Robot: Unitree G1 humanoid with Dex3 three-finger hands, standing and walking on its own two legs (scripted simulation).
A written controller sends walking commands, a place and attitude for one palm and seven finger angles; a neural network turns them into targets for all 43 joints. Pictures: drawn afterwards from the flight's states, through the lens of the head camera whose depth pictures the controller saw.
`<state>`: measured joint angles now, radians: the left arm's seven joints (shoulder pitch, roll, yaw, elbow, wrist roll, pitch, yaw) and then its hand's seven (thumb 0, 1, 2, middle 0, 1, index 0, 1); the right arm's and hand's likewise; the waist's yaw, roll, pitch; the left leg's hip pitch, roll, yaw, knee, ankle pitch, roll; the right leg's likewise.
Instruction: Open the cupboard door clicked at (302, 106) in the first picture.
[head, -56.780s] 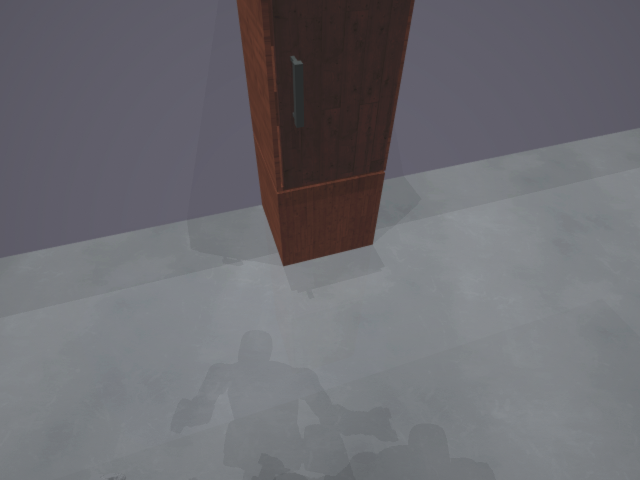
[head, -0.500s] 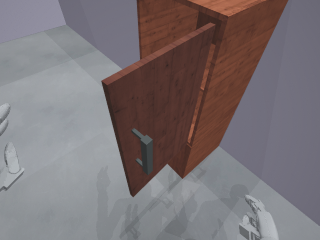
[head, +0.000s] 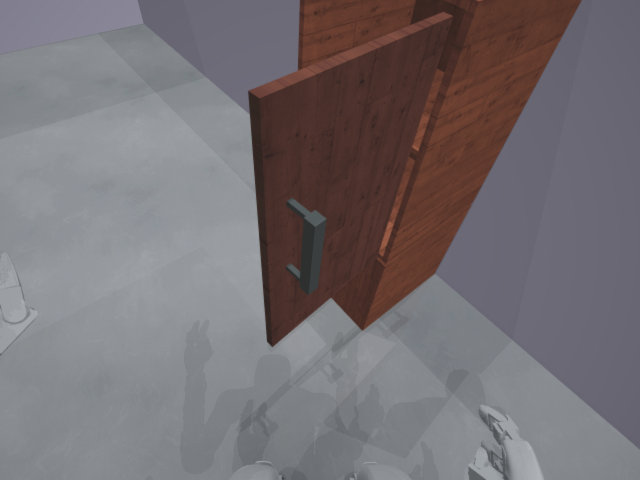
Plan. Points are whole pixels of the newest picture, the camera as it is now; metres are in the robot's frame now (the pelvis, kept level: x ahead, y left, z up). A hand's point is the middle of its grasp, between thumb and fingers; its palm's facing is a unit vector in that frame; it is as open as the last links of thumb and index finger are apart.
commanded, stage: step back with the hand held close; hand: left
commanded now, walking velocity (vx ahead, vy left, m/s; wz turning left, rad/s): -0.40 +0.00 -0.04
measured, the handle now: (302, 248) +0.43 +0.05 +0.01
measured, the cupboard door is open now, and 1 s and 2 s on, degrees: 95 95 95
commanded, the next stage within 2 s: stop stepping back and stand still in 0.18 s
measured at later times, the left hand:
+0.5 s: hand (38, 439) +0.13 +0.21 +0.18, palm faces +0.32 -0.81 -0.50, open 7.4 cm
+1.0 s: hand out of the picture +0.06 +0.23 +0.18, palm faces +0.32 -0.81 -0.49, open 7.4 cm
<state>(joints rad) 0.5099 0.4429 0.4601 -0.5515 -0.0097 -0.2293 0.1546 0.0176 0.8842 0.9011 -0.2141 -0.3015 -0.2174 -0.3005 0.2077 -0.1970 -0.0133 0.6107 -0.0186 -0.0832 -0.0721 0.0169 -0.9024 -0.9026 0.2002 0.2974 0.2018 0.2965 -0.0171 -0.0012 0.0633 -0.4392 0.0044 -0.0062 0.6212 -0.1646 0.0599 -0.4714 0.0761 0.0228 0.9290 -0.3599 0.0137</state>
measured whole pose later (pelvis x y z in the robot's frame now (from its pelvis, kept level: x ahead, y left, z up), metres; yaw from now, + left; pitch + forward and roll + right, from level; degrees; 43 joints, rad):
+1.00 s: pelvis -0.16 -0.01 +0.01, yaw -5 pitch -1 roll -1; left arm 0.57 0.42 0.42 -0.49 -0.04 -0.19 0.14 0.02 0.89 0.90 -0.21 -0.30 -0.21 -0.30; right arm 0.23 -0.15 0.04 0.62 -0.02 -0.13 -0.06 0.02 -0.90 -0.90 0.20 0.30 0.20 0.30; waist -0.01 0.01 0.02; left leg -0.41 -0.03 0.01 0.46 -0.15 0.00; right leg -0.13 0.06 -0.04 0.45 -0.29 -0.06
